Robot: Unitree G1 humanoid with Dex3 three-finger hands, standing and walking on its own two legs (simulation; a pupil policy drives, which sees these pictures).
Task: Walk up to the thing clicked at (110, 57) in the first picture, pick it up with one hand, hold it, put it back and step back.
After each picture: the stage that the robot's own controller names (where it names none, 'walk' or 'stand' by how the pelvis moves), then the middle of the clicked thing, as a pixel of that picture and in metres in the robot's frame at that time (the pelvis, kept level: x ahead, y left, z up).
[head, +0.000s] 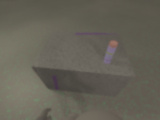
stand; (109, 53) +0.66 -0.15 -0.05
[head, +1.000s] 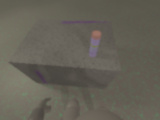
sink last; (94, 45) +0.61 +0.02 -0.02
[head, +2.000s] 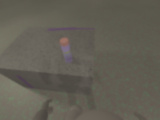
stand; (66, 51) +0.54 +0.26 -0.02
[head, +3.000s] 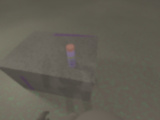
stand; (71, 56) +0.55 +0.22 -0.05
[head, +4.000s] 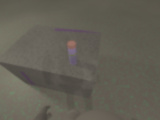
stand; (72, 54) +0.55 +0.21 -0.05
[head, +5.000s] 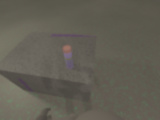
stand; (68, 58) +0.53 +0.24 -0.05
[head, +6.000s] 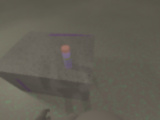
stand; (67, 57) +0.52 +0.25 -0.05
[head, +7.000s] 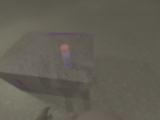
rise first; (66, 57) +0.52 +0.25 -0.05
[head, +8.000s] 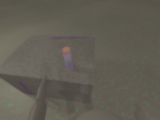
rise first; (68, 59) +0.52 +0.26 -0.05
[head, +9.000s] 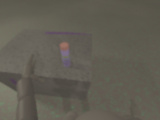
go down; (65, 55) +0.54 +0.24 -0.04
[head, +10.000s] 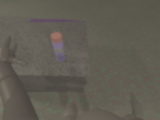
go down; (58, 48) +0.51 +0.24 +0.01
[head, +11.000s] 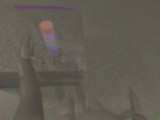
close in; (50, 41) +0.52 +0.25 +0.04
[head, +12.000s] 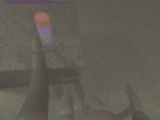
close; (46, 35) +0.54 +0.25 +0.06
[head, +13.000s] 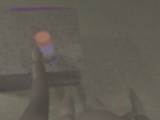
lift; (48, 50) +0.45 +0.24 +0.05
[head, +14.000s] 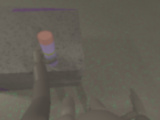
lift; (49, 51) +0.44 +0.24 +0.05
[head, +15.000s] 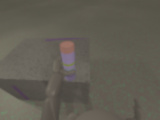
lift; (69, 63) +0.32 +0.15 +0.16
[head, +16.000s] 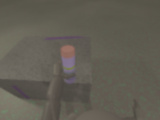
hold; (69, 66) +0.32 +0.15 +0.13
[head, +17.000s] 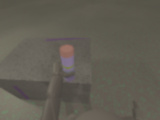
hold; (68, 65) +0.33 +0.16 +0.14
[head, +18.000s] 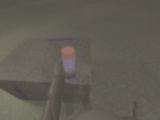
hold; (69, 66) +0.32 +0.15 +0.13
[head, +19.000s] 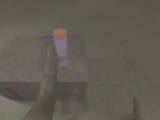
crouch; (62, 50) +0.42 +0.19 +0.16
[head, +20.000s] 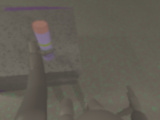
lower; (45, 43) +0.49 +0.24 +0.05
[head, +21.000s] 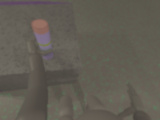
lower; (44, 43) +0.50 +0.24 +0.06
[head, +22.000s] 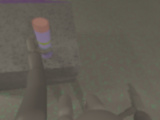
lower; (44, 41) +0.50 +0.23 +0.06
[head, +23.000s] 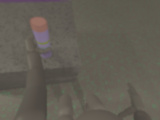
lower; (43, 41) +0.50 +0.24 +0.06
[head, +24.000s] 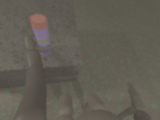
rest; (43, 39) +0.51 +0.24 +0.07
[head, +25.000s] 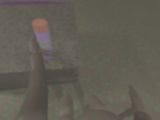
withdraw; (45, 42) +0.50 +0.24 +0.06
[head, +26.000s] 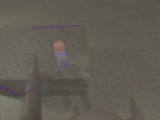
sink last; (61, 57) +0.46 +0.23 +0.01
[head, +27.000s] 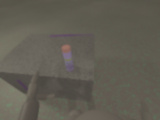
stand; (68, 59) +0.49 +0.25 +0.00
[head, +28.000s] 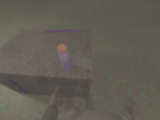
stand; (64, 58) +0.46 +0.24 +0.01
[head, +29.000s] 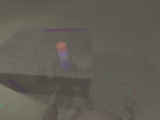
stand; (64, 57) +0.47 +0.24 +0.02
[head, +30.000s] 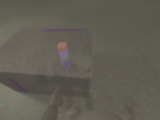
stand; (64, 57) +0.48 +0.24 +0.02
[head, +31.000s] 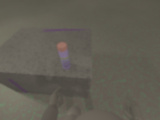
stand; (64, 57) +0.47 +0.24 +0.02
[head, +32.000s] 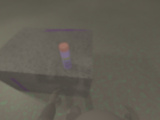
stand; (66, 57) +0.48 +0.23 +0.00
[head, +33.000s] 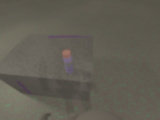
walk; (68, 62) +0.48 +0.23 -0.05
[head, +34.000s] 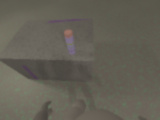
walk; (70, 43) +0.63 +0.24 -0.03
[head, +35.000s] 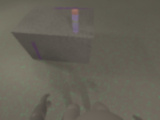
walk; (75, 21) +0.97 +0.24 -0.03
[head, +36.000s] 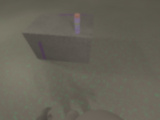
stand; (77, 24) +1.11 +0.26 -0.04
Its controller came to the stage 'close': yes
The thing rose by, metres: 0.22
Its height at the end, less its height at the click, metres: +0.00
